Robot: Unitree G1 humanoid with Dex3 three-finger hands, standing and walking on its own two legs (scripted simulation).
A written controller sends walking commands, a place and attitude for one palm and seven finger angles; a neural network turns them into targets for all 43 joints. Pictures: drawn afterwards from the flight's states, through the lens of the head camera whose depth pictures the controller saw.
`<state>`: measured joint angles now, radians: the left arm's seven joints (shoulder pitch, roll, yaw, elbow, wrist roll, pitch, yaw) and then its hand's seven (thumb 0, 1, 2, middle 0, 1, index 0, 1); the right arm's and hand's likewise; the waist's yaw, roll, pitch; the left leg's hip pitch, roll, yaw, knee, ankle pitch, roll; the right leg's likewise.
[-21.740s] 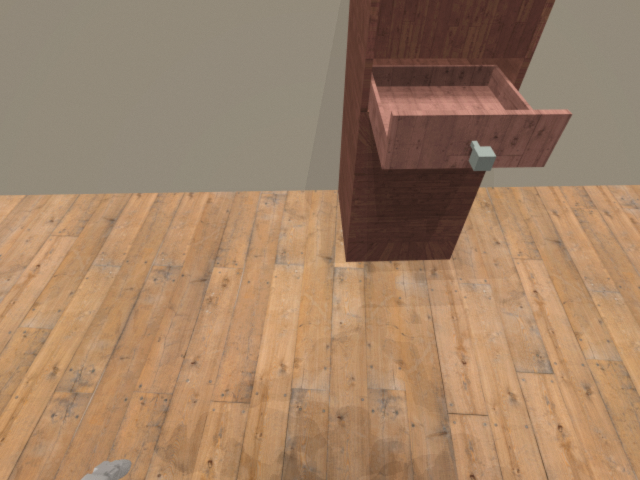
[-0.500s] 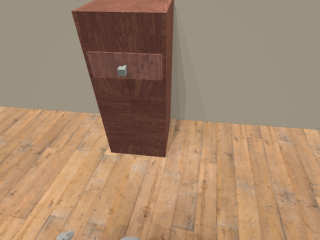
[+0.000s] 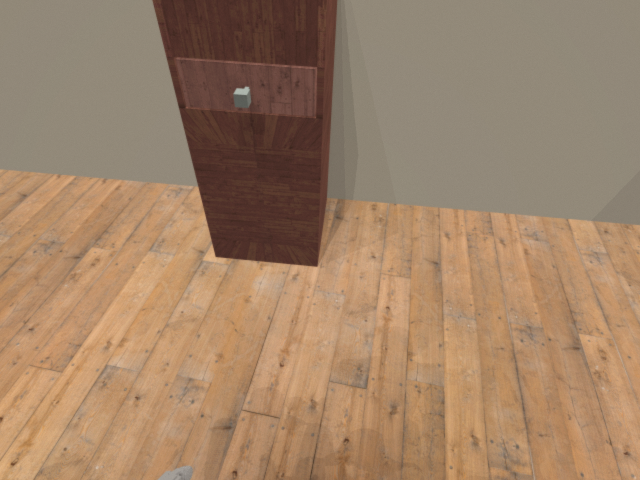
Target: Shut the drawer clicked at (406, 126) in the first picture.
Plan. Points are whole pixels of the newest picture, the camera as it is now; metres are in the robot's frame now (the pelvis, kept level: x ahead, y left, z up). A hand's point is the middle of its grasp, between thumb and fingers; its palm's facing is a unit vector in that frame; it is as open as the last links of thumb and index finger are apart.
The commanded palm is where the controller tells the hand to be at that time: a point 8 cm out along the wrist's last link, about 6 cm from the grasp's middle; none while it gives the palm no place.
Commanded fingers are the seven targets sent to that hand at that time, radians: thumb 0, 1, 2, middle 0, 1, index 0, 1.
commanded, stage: relax the arm and regain balance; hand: left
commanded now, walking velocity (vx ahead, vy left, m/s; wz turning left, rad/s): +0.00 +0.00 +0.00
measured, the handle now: (244, 95) +1.08 +0.22 -0.01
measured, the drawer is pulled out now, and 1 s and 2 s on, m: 0.00 0.00 0.00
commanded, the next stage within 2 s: stand and wait in 0.54 s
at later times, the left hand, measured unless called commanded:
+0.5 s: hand out of the picture +0.06 +0.21 -0.15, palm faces +0.13 -0.97 -0.20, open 16.4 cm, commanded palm none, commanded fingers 0.00 -0.50 0.30 -0.15 -0.30 -0.15 -0.30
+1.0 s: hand out of the picture -0.01 +0.25 -0.15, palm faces +0.06 -0.95 -0.31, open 16.8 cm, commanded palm none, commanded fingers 0.00 -0.50 0.30 -0.15 -0.30 -0.15 -0.30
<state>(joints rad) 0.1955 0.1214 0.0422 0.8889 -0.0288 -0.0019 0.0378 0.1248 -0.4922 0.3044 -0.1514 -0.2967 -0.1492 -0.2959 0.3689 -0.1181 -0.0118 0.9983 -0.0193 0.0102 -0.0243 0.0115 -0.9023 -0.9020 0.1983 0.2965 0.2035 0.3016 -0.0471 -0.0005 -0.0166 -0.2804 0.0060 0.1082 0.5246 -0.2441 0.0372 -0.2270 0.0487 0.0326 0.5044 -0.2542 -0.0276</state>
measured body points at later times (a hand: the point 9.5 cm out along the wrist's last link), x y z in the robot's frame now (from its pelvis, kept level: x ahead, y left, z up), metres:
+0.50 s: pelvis -0.05 +0.01 +0.00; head -0.06 +0.02 +0.45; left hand +0.05 +0.26 -0.13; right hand -0.02 -0.22 -0.14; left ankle +0.04 +0.08 -0.73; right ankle +0.01 -0.11 -0.73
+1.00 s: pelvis -0.06 +0.02 +0.00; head -0.07 +0.02 +0.45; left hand -0.01 +0.30 -0.13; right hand -0.03 -0.23 -0.15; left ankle +0.04 +0.08 -0.73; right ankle +0.01 -0.11 -0.73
